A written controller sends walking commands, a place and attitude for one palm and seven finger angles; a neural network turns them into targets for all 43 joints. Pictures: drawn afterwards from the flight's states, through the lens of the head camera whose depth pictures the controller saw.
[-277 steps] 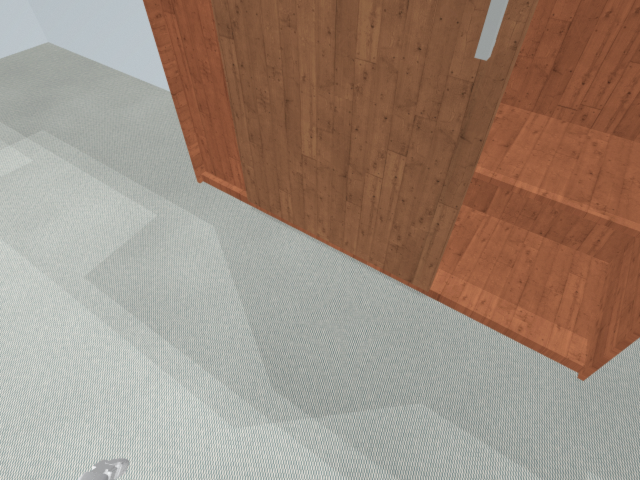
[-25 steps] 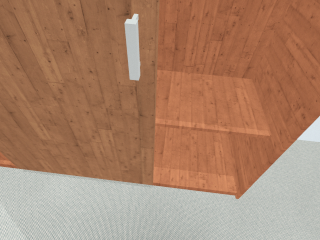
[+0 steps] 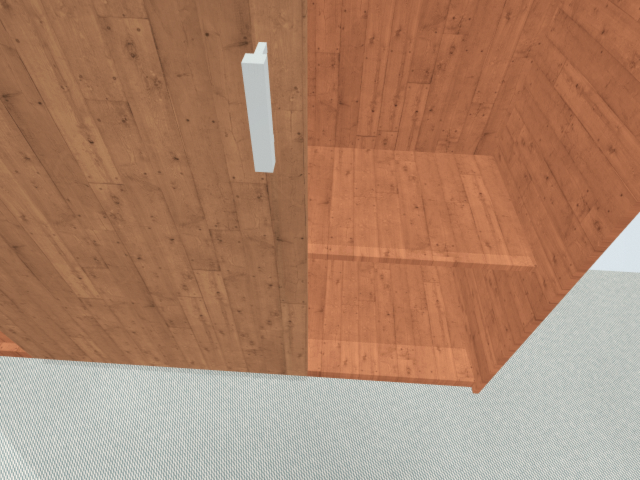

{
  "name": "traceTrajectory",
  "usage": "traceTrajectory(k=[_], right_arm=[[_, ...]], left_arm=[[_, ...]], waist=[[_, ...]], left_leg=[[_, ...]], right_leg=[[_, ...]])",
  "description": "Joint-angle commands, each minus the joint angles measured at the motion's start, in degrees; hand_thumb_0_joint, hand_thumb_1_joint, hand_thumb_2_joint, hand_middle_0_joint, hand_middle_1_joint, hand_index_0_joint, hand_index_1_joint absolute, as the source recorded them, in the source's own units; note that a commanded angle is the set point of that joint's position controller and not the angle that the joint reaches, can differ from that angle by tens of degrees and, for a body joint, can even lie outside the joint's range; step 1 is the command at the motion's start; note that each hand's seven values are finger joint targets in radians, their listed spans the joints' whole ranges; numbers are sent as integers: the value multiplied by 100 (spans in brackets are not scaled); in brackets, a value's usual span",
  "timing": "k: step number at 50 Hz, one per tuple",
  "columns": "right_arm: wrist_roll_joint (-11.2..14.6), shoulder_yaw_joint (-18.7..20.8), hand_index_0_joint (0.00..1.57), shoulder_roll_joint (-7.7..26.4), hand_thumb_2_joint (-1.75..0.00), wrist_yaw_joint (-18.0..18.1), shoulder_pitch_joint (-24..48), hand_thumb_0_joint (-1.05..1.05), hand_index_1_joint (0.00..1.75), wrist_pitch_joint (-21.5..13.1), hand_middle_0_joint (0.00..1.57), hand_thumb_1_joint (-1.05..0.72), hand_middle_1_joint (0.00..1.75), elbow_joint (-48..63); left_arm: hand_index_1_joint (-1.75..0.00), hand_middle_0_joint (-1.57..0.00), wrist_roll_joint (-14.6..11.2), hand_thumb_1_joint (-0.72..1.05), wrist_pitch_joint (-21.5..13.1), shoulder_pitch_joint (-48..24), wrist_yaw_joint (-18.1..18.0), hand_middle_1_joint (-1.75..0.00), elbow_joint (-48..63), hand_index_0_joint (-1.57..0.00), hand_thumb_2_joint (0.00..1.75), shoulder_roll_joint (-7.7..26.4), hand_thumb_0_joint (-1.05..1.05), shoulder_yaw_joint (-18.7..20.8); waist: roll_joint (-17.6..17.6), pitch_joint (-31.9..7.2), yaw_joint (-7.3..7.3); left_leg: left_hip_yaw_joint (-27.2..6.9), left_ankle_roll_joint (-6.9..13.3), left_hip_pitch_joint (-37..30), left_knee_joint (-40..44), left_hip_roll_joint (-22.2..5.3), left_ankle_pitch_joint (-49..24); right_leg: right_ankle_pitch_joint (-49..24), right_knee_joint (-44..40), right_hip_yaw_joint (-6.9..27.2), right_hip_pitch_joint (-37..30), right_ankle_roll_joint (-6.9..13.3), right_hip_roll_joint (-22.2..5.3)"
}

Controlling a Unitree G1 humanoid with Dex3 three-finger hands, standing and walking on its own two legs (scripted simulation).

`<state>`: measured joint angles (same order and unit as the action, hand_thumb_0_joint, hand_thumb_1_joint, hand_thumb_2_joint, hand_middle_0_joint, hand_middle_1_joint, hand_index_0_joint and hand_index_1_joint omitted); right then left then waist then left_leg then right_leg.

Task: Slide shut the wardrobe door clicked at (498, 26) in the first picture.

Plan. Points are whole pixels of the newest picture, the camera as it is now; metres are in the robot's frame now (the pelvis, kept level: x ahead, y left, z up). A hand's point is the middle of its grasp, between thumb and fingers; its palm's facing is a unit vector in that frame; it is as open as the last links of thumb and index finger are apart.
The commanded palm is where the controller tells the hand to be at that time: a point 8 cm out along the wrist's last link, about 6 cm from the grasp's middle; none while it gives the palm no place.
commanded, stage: look again from close up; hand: left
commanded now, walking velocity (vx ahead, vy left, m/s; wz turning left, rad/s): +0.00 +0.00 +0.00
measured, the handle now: (263, 109) +0.51 +0.11 +0.21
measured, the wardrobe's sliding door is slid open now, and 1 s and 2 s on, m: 0.54 0.54 0.54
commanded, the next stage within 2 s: raise the hand with hooked fingers in 1.34 s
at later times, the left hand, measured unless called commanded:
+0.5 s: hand out of the picture +0.02 +0.17 -0.17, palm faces +0.01 -0.97 -0.23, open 7.4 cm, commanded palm none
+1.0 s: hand out of the picture +0.00 +0.14 -0.18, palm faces +0.03 -0.98 -0.20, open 7.4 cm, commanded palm none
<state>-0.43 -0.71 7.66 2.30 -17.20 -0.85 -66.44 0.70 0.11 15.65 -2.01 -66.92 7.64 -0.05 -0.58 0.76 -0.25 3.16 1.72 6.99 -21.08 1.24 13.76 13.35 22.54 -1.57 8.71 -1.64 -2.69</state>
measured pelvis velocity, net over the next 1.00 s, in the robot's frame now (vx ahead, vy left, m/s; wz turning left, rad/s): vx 0.01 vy -0.03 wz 0.01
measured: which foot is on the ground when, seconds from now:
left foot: down 0.00-1.00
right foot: down 0.00-1.00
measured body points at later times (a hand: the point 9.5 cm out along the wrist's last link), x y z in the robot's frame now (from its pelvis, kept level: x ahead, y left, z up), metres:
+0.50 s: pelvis +0.00 -0.01 -0.01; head +0.01 -0.03 +0.44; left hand +0.02 +0.22 -0.16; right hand +0.01 -0.23 -0.18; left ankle -0.03 +0.10 -0.74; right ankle -0.02 -0.14 -0.74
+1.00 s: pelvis +0.01 -0.03 +0.00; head +0.03 -0.04 +0.44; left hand +0.00 +0.19 -0.16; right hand +0.02 -0.25 -0.17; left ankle -0.03 +0.10 -0.74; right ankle -0.02 -0.14 -0.74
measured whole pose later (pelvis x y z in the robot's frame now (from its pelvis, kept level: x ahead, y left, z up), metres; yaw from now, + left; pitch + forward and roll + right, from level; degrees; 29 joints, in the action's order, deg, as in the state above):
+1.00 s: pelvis +0.01 -0.03 +0.00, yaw +1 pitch +0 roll +1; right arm -0.6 -1.2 9.1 1.9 -15.2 -1.5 -64.9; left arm 0.8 -1.0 16.1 -1.8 -64.0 8.3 -0.6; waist 0.5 1.7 -0.4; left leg 1.8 -0.9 8.3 -24.5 -1.0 16.1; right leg 16.8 27.1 -2.9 10.2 1.1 -0.7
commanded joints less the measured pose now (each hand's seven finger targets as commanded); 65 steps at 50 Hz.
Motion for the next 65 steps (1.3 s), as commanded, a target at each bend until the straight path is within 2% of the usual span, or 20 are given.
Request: traceTrajectory(k=[1,2,3,5,6,8,11,15,23,27,37,38,43,47,50,52,65], right_arm=[[-21,92,20,572,-90,-114,-204,0,30,-107,20,-90,30,699],[-47,86,20,578,-90,-128,-372,0,30,-119,20,-90,30,691],[-76,63,20,589,-90,-141,-405,0,30,-138,20,-90,30,747],[-59,58,20,624,-90,-111,-421,0,30,-179,20,-90,30,799],[-49,61,20,622,-90,-92,-475,0,30,-196,20,-90,30,795],[-45,60,20,658,-90,-70,-539,0,30,-197,20,-90,30,772],[-32,61,20,672,-90,-61,-499,0,30,-180,20,-90,30,719],[-32,59,20,668,-90,-66,-420,0,30,-169,20,-90,30,618],[-28,56,20,669,-90,-57,-298,0,30,-166,20,-90,30,484],[-27,60,20,714,-90,-52,-222,0,30,-163,20,-90,30,429],[-19,53,20,708,-90,-36,-136,0,30,-147,20,-90,30,354],[-16,55,20,673,-90,-37,-140,0,30,-131,20,-90,30,336],[-13,49,20,640,-90,-35,-151,0,30,-111,20,-90,30,306],[-19,48,20,661,-90,-32,-164,0,30,-126,20,-90,30,296],[-15,44,20,637,-90,-31,-180,0,30,-123,20,-90,30,287],[-19,46,20,627,-90,-26,-210,0,30,-124,20,-90,30,281],[-18,37,20,575,-90,-12,-296,0,30,-119,20,-90,30,247]], left_arm=[[-30,-20,22,90,-255,485,-190,-30,329,-20,90,820,0,37],[-30,-20,15,90,-236,342,-132,-30,429,-20,90,758,0,7],[-30,-20,11,90,-242,324,-91,-30,510,-20,90,788,0,23],[-30,-20,-2,90,-240,410,-54,-30,495,-20,90,674,0,1],[-30,-20,-10,90,-242,410,-52,-30,492,-20,90,640,0,-3],[-30,-20,-17,90,-224,327,-47,-30,492,-20,90,620,0,-8],[-30,-20,-22,90,-184,300,-48,-30,515,-20,90,617,0,13],[-30,-20,-12,90,-160,289,-41,-30,528,-20,90,657,0,34],[-30,-20,-6,90,-186,309,-32,-30,526,-20,90,742,0,67],[-30,-20,-8,90,-190,303,-25,-30,521,-20,90,784,0,65],[-30,-20,-8,90,-203,340,-19,-30,463,-20,90,790,0,67],[-30,-20,-3,90,-200,334,-21,-30,465,-20,90,794,0,64],[-30,-20,-4,90,-196,344,-18,-30,456,-20,90,780,0,64],[-30,-20,-13,90,-204,387,-17,-30,453,-20,90,769,0,66],[-30,-20,-11,90,-201,398,-18,-30,455,-20,90,769,0,71],[-30,-20,-11,90,-210,426,-17,-30,450,-20,90,759,0,73],[-30,-20,-15,90,-193,451,-23,-30,445,-20,90,717,0,87]], waist=[[293,343,94],[449,323,99],[783,86,49],[662,-147,24],[434,-233,29],[77,-29,42],[73,248,40],[-27,427,18],[-124,218,12],[52,137,21],[42,79,8],[-58,147,10],[-18,221,10],[81,103,6],[59,178,-8],[-15,91,-7],[84,223,-20]], left_leg=[[-511,-131,735,-335,-550,-270],[-629,-75,906,-196,-592,-70],[-671,25,974,-226,-627,-305],[-755,105,788,-239,-701,-816],[-740,122,667,-292,-719,-1123],[-739,136,693,-295,-731,-1290],[-678,106,734,-161,-698,-1079],[-663,99,771,3,-662,-761],[-546,65,488,-2,-641,-894],[-498,27,353,-14,-648,-1019],[-462,-17,255,-41,-671,-1110],[-470,-17,296,-48,-672,-1018],[-455,-38,346,-17,-667,-888],[-458,-49,272,-24,-676,-1029],[-458,-53,328,-25,-675,-1012],[-465,-56,293,-39,-671,-1038],[-468,-64,321,13,-698,-1096]], right_leg=[[-694,34,531,293,380,-600],[191,180,417,426,425,-408],[73,365,259,249,428,-307],[-185,494,216,162,417,-230],[-369,518,214,132,410,-237],[-467,533,208,193,392,-231],[-465,481,262,305,361,-242],[-391,391,294,350,343,-255],[-783,258,365,244,350,-323],[-1016,230,432,230,359,-343],[-1284,112,424,124,380,-390],[-1215,86,397,138,377,-372],[-1103,3,418,140,390,-366],[-1207,14,418,87,400,-390],[-1186,-1,389,82,397,-387],[-1269,-8,414,31,409,-395],[-1204,-17,369,58,416,-366]])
